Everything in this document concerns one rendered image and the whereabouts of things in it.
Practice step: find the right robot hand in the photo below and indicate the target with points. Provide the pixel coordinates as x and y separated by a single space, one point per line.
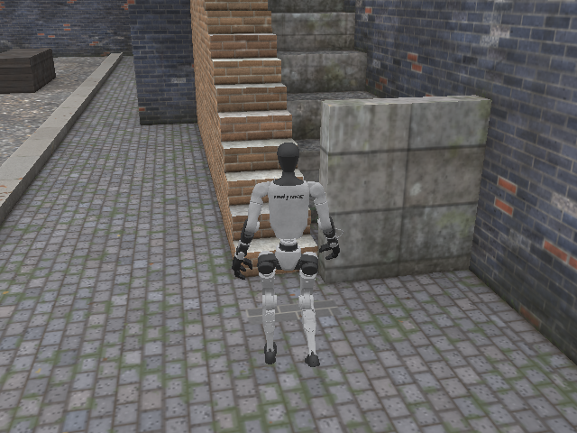
334 254

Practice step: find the robot right foot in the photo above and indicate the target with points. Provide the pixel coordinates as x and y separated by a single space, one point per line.
312 360

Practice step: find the robot left upper arm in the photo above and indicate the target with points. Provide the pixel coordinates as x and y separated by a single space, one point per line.
260 190

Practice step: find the left robot hand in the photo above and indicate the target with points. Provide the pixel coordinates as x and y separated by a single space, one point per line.
237 267

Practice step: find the robot left forearm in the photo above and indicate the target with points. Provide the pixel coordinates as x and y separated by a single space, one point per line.
244 242

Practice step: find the robot right forearm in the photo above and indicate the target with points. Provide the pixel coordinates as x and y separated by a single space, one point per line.
330 235

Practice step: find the left robot shin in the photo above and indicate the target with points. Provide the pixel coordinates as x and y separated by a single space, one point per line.
268 319

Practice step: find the robot right upper arm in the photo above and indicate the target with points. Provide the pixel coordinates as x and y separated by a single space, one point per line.
317 191

